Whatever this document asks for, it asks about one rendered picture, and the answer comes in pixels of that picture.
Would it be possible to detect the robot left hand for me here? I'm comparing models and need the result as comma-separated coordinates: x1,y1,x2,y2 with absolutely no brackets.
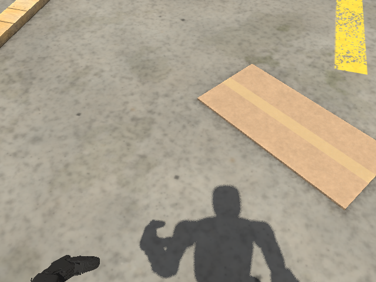
31,255,100,282

